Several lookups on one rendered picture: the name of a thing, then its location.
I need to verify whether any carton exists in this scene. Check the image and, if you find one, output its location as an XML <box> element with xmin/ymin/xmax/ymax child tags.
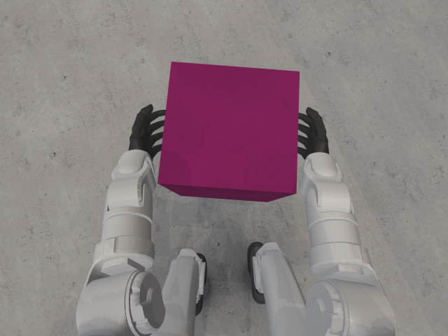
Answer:
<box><xmin>157</xmin><ymin>62</ymin><xmax>300</xmax><ymax>202</ymax></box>

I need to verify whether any left robot forearm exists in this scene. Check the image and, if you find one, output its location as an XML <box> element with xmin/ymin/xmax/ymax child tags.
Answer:
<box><xmin>76</xmin><ymin>150</ymin><xmax>156</xmax><ymax>329</ymax></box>

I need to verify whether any robot right shin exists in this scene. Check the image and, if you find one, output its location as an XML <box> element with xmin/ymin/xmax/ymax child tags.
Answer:
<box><xmin>257</xmin><ymin>242</ymin><xmax>290</xmax><ymax>293</ymax></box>

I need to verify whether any robot right upper arm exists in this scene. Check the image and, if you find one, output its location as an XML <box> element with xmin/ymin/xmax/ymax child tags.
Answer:
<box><xmin>304</xmin><ymin>278</ymin><xmax>396</xmax><ymax>336</ymax></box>

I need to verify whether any right robot hand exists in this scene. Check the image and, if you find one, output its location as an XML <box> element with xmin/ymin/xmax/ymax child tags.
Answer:
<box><xmin>297</xmin><ymin>107</ymin><xmax>329</xmax><ymax>160</ymax></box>

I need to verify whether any right robot forearm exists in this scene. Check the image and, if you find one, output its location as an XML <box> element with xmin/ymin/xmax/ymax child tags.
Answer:
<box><xmin>298</xmin><ymin>152</ymin><xmax>396</xmax><ymax>324</ymax></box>

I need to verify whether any robot left upper arm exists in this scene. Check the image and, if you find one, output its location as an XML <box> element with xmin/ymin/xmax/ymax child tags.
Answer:
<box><xmin>77</xmin><ymin>269</ymin><xmax>166</xmax><ymax>336</ymax></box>

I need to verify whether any robot shin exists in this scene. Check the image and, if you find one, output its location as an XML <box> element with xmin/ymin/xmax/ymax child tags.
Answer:
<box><xmin>169</xmin><ymin>248</ymin><xmax>201</xmax><ymax>303</ymax></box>
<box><xmin>257</xmin><ymin>242</ymin><xmax>290</xmax><ymax>293</ymax></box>

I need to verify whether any robot left shin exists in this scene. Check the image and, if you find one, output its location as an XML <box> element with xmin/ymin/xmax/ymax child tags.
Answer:
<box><xmin>169</xmin><ymin>248</ymin><xmax>201</xmax><ymax>303</ymax></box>

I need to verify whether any left robot hand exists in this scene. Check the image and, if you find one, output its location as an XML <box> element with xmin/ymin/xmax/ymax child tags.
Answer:
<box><xmin>129</xmin><ymin>104</ymin><xmax>166</xmax><ymax>161</ymax></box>

